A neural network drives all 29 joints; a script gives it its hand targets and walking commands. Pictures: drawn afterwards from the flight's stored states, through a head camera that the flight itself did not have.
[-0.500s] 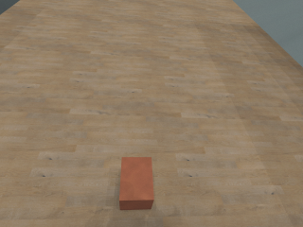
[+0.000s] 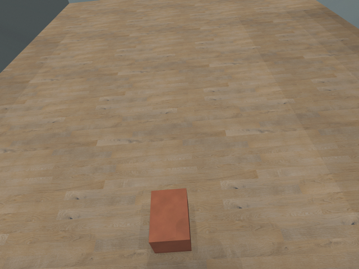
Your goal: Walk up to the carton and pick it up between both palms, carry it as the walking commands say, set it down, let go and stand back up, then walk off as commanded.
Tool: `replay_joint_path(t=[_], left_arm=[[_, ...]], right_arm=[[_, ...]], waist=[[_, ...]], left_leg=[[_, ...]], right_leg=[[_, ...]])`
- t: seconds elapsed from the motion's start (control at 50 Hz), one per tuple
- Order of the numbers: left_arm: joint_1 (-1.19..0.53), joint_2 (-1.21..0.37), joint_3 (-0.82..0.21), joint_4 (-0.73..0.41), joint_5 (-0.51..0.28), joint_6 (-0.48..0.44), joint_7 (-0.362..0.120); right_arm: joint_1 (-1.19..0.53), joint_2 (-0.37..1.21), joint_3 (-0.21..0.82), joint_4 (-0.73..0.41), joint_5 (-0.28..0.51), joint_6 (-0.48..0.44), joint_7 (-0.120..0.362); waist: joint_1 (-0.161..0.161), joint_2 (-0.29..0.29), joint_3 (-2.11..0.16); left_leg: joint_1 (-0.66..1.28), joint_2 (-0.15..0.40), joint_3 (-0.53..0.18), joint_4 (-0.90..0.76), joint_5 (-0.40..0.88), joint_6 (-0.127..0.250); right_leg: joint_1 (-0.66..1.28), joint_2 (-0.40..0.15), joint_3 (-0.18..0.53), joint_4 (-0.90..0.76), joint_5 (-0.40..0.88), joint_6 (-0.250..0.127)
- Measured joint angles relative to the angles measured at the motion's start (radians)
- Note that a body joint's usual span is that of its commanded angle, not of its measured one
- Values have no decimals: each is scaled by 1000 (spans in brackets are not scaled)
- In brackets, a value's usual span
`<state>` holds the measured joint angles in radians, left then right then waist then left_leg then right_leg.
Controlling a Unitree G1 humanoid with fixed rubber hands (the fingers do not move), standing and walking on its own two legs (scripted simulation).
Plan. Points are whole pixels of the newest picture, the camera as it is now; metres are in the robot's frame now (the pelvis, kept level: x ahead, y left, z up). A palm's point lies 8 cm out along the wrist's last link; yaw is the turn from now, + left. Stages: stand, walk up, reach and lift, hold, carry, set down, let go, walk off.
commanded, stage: walk up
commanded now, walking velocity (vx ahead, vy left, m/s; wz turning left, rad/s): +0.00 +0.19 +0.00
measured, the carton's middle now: (170, 220) +0.51 +0.10 -0.68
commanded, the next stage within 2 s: none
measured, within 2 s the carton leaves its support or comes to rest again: neither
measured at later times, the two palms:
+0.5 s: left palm out of the picture +0.05 +0.36 -0.13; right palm out of the picture +0.09 -0.16 -0.10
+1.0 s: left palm out of the picture +0.04 +0.34 -0.13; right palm out of the picture +0.07 -0.18 -0.09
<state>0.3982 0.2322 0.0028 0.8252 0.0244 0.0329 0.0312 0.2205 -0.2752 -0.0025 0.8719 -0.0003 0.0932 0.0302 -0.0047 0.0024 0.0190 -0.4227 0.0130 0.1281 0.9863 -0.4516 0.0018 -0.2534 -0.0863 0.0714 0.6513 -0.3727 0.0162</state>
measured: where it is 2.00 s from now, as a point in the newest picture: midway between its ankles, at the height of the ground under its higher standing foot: outside the picture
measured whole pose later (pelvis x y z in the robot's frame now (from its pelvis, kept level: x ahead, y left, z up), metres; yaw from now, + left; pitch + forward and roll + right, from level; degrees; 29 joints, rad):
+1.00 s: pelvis -0.01 +0.09 +0.01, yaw -3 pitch -1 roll -3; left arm 0.31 0.27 0.00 0.85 0.02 0.07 0.01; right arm 0.21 -0.25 0.00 0.86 0.00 0.03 0.00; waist 0.01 -0.01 0.02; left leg -0.31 0.08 0.15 0.53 -0.21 0.06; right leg -0.39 -0.05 0.07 0.93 -0.33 0.05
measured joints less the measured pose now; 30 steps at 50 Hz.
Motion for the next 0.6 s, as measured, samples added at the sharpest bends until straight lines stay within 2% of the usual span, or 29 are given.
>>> replay_joint_path(t=[0.12,0.24,0.3,0.34,0.36,0.42,0.5,0.6], left_arm=[[31,16,0,0,0,-36,19],[42,13,0,0,0,-36,26],[40,13,0,0,0,-28,26],[36,14,-1,0,0,-18,26],[31,17,0,1,0,-13,24],[-14,23,0,4,0,16,23],[-71,25,0,4,0,18,11],[-90,32,-1,4,0,29,-6]], right_arm=[[0,0,0,-1,0,1,5],[-15,0,0,-15,0,3,5],[-22,-1,0,-40,0,1,5],[-21,-2,0,-43,0,-10,5],[-22,0,0,-42,0,-21,3],[-14,22,0,-35,0,-26,-1],[-8,22,0,-34,0,-32,-17],[-8,22,0,-31,0,-62,-28]], waist=[[0,2,10],[11,2,12],[10,0,12],[9,5,9],[10,9,10],[9,-14,8],[11,-13,6],[11,-14,4]], left_leg=[[-26,0,-3,10,6,-2],[-27,-1,-3,0,6,-6],[-15,-1,-4,-118,13,-7],[44,7,-7,-311,120,-6],[67,25,-5,-376,190,-2],[70,26,12,-373,187,43],[91,34,13,-423,205,72],[108,56,13,-436,214,80]], right_leg=[[5,-13,1,-56,9,2],[31,-19,1,-66,-2,19],[30,-26,0,-69,-5,39],[27,-20,-2,-63,-10,60],[13,-8,-2,-30,-37,57],[-68,13,-2,178,-153,37],[-151,33,0,336,-83,32],[-165,40,0,341,-5,32]])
